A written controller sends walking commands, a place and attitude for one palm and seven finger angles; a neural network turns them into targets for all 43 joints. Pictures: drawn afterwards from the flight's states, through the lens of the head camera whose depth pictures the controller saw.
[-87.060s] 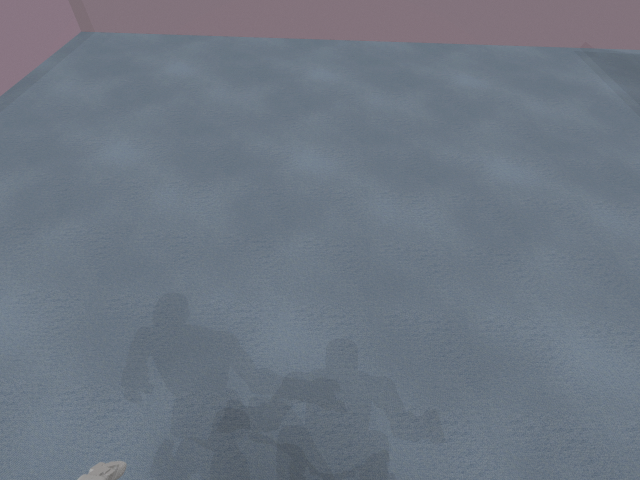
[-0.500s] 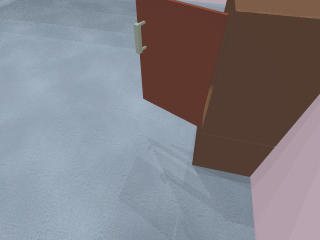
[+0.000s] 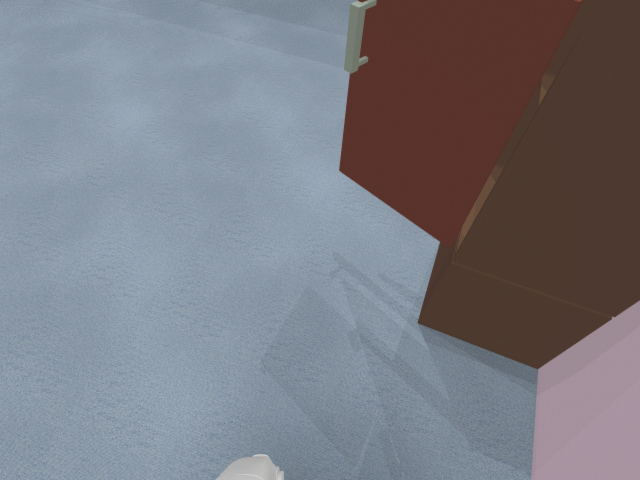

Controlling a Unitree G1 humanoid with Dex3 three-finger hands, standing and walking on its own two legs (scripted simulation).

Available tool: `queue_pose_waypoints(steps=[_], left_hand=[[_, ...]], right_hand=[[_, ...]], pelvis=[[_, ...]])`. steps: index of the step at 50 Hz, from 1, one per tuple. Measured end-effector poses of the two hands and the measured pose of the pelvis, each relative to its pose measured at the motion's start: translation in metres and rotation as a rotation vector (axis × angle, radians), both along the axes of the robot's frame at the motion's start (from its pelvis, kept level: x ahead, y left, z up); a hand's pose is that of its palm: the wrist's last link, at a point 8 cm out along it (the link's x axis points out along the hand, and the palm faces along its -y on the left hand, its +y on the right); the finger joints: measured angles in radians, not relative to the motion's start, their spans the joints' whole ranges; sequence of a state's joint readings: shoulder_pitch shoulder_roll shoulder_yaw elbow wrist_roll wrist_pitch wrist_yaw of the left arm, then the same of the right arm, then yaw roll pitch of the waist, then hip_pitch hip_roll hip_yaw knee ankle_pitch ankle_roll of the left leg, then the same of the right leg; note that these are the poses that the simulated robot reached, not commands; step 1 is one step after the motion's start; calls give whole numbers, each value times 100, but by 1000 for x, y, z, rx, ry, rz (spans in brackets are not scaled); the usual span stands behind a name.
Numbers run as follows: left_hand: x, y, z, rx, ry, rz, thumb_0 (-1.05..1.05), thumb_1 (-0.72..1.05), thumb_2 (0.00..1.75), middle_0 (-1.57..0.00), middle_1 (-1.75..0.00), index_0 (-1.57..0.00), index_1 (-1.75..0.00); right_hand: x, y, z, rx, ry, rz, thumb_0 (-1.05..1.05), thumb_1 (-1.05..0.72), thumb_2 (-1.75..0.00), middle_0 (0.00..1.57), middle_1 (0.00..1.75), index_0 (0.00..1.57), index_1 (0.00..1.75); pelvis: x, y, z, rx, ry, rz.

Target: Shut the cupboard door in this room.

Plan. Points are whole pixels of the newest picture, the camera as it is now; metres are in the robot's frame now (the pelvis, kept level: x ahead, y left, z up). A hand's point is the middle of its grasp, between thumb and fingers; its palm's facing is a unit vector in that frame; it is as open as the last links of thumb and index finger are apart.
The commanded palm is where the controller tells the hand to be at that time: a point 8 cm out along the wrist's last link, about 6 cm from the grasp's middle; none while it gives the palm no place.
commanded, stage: walk to a spot facing it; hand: left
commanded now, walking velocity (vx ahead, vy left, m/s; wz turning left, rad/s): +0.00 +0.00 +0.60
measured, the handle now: (360, 36) +0.92 -0.05 +0.09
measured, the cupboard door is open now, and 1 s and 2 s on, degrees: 68 68 68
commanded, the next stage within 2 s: none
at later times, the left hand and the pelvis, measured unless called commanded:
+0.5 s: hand out of the picture +0.01 +0.18 -0.13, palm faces +0.29 -0.91 -0.30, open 7.4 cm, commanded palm none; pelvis +0.00 -0.05 +0.02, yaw +19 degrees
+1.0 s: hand out of the picture -0.03 +0.17 -0.12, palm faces +0.62 -0.72 -0.31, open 7.4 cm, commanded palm none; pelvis +0.05 -0.05 +0.02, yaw +39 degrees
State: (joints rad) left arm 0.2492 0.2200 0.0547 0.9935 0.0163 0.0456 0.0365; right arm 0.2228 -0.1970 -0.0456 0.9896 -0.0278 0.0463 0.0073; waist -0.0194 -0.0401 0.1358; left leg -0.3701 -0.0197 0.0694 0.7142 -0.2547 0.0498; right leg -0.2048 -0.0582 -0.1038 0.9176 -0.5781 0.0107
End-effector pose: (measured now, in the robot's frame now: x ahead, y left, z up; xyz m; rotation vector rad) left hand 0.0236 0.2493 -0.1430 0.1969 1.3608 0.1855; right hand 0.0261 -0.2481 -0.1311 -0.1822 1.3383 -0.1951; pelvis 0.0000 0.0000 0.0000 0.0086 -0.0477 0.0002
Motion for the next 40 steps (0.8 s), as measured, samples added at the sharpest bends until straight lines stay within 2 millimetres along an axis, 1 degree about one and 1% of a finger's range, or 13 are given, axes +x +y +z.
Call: queue_pose_waypoints(steps=[3, 8, 12, 15, 17, 20, 24, 28, 30, 32, 34, 37, 40], left_hand=[[2, 8, 9, 13, -7, 20, 1, 91, 90, -21, -30, -20, -30], [19, 13, 32, 34, -100, 47, 1, 91, 90, -20, -30, -20, -30], [29, 8, 45, 56, -174, 72, 1, 91, 90, -20, -30, -20, -30], [28, 0, 50, 74, -218, 102, 1, 91, 90, -20, -30, -20, -30], [20, -6, 49, 97, -237, 123, 1, 91, 90, -20, -30, -20, -30], [-1, -16, 51, 103, -202, 172, 1, 91, 90, -21, -30, -20, -30], [-25, -28, 49, 88, -150, 234, 1, 91, 90, -21, -30, -20, -30], [-48, -33, 41, 63, -135, 311, 1, 91, 90, -21, -30, -20, -30], [-63, -32, 33, 50, -126, 358, 1, 91, 90, -21, -30, -20, -30], [-80, -28, 21, 40, -113, 409, 1, 91, 90, -21, -30, -20, -30], [-96, -26, 16, 41, -77, 446, 1, 91, 90, -21, -30, -20, -30], [-108, -25, 20, 47, -46, 494, 1, 91, 90, -21, -30, -20, -30], [-106, -25, 31, 56, -68, 524, 1, 91, 90, -20, -30, -20, -30]], right_hand=[[6, 5, 5, 2, -7, 31, 0, -91, -90, 21, 30, 20, 30], [17, 5, 14, 9, -1, 98, 0, -91, -90, 21, 30, 20, 30], [32, -7, 18, 10, -11, 142, 0, -91, -90, 21, 30, 20, 30], [48, -21, 16, 10, -24, 176, 0, -91, -90, 21, 30, 20, 30], [62, -31, 11, 12, -38, 194, 0, -91, -90, 21, 30, 20, 30], [85, -41, 13, 3, -58, 238, 0, -91, -90, 21, 30, 20, 30], [112, -39, 22, 6, -86, 297, 0, -91, -90, 20, 30, 19, 30], [138, -22, 25, 6, -91, 394, 0, -91, -90, 20, 30, 19, 30], [152, -7, 24, 3, -100, 450, 0, -91, -90, 20, 30, 19, 30], [165, 8, 21, -2, -127, 507, 0, -91, -90, 20, 30, 19, 30], [175, 22, 21, 0, -147, 549, 0, -91, -90, 20, 30, 19, 30], [181, 36, 25, 8, -162, 596, 0, -91, -90, 20, 30, 19, 30], [183, 41, 26, 27, -149, 628, 0, -91, -90, 20, 30, 20, 30]], pelvis=[[-3, 3, 6, 1, 19, 23], [-8, -1, 20, -23, 51, 82], [-10, -13, 24, -39, 63, 137], [-10, -26, 22, -41, 69, 184], [-8, -37, 16, -15, 80, 208], [-8, -42, 19, -14, 65, 256], [-4, -45, 24, 5, 60, 318], [-1, -43, 23, 17, 61, 389], [-1, -39, 19, 12, 62, 424], [-2, -32, 10, -4, 66, 454], [-3, -32, 8, 2, 65, 471], [-1, -34, 13, -4, 63, 503], [6, -36, 18, -11, 60, 536]])
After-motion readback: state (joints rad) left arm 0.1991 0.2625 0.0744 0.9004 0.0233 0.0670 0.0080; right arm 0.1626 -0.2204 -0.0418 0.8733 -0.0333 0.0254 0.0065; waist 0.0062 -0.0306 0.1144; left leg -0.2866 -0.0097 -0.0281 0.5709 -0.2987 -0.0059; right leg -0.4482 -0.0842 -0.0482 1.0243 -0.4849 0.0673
